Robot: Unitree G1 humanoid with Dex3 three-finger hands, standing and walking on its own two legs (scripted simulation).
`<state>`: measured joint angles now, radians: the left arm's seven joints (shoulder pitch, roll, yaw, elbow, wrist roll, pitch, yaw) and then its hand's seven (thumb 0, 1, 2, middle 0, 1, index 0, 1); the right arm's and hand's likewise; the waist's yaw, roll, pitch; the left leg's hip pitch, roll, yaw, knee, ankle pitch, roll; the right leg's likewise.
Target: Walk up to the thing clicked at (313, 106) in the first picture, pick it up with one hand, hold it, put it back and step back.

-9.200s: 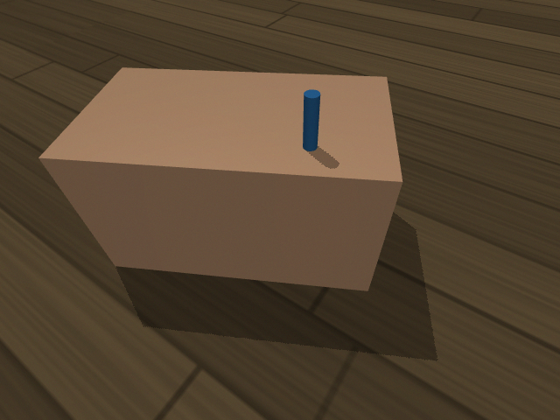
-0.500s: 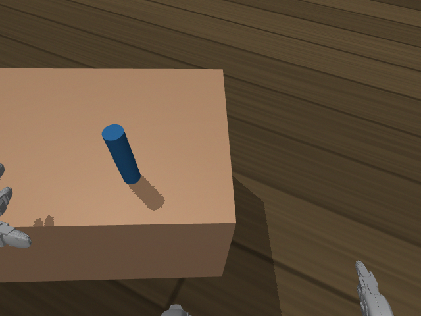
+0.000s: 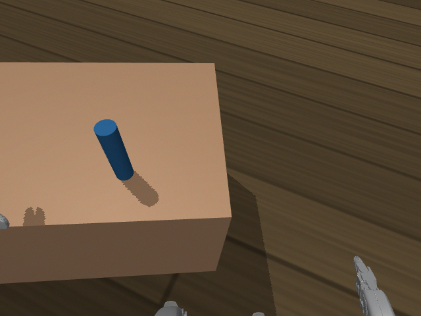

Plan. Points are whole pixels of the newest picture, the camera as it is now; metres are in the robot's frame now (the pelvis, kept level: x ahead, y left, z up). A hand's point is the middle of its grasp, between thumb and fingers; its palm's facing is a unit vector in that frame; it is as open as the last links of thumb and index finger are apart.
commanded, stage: approach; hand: left
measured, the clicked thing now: (116, 153) +0.47 +0.23 -0.03
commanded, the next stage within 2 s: close in in 0.44 s
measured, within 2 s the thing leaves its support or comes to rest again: neither
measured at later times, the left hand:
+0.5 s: hand (84, 173) +0.43 +0.30 -0.06, palm faces +0.18 -0.98 +0.08, open 17.7 cm
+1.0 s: hand (108, 166) +0.46 +0.26 -0.07, palm faces +0.19 -0.98 +0.00, open 17.7 cm
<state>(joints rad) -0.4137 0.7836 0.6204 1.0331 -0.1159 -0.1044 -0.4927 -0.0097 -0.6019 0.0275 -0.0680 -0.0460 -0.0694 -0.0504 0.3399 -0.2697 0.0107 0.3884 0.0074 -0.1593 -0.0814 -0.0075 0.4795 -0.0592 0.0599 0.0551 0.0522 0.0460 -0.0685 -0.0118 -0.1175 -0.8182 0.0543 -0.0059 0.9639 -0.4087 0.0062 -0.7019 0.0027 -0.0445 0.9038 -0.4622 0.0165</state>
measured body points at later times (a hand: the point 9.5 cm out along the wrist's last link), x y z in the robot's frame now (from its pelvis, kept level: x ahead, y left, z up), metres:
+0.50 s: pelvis -0.02 +0.00 -0.06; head +0.13 +0.07 +0.36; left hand +0.42 +0.35 -0.06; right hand +0.14 -0.28 -0.05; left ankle +0.03 +0.11 -0.68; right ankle -0.02 -0.14 -0.68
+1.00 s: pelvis -0.03 +0.01 -0.08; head +0.13 +0.07 +0.34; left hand +0.45 +0.31 -0.07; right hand +0.13 -0.25 -0.05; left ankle +0.03 +0.11 -0.68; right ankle -0.02 -0.14 -0.68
